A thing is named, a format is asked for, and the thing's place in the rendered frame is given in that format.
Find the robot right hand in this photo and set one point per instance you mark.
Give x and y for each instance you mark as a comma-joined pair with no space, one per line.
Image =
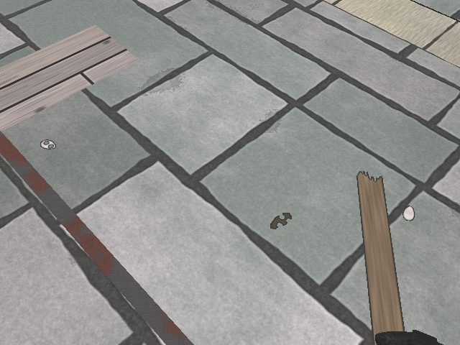
405,338

